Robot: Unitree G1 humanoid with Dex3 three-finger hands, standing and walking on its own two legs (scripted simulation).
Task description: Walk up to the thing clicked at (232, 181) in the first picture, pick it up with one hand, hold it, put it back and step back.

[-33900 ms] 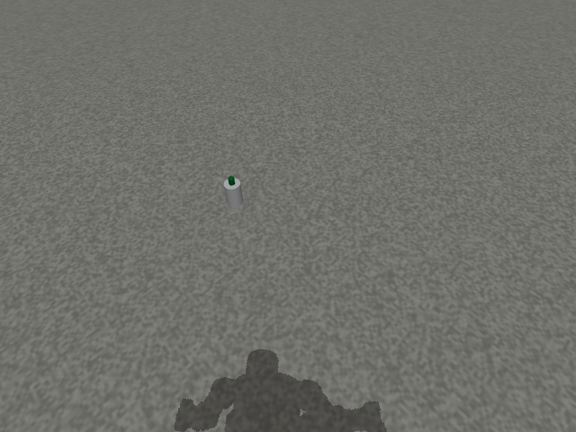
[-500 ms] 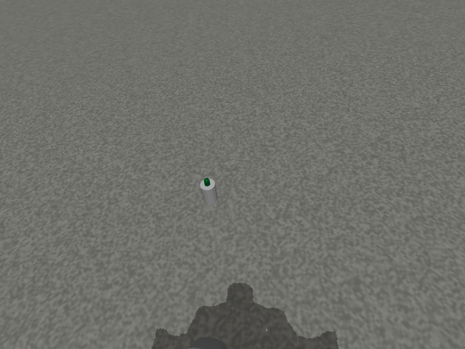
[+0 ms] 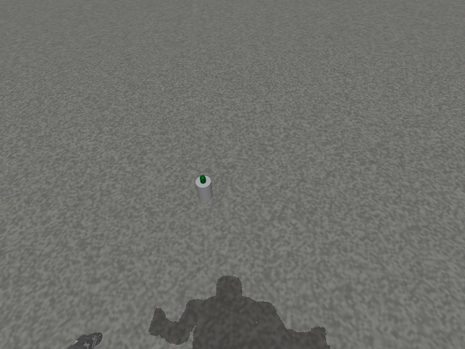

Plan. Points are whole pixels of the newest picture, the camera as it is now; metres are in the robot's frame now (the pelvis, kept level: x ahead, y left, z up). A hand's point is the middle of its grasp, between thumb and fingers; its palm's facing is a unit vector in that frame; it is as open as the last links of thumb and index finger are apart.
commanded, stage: step back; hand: left
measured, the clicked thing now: (204, 186) +0.93 +0.21 -0.68
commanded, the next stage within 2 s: stand in 0.42 s
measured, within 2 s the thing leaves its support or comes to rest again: neither
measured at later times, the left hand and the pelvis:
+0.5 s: hand out of the picture +0.13 +0.30 -0.14, palm faces +0.03 -0.94 -0.34, open 7.4 cm; pelvis +0.03 +0.04 +0.01, yaw +0 degrees
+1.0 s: hand out of the picture +0.09 +0.27 -0.13, palm faces -0.02 -0.94 -0.34, open 7.4 cm; pelvis +0.02 +0.02 +0.02, yaw +0 degrees
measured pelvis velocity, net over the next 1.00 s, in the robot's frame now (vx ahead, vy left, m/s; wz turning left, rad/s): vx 0.02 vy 0.02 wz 0.01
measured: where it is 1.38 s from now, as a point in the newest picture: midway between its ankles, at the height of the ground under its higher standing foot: outside the picture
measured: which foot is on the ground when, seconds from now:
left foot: down 0.00-1.00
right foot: down 0.00-1.00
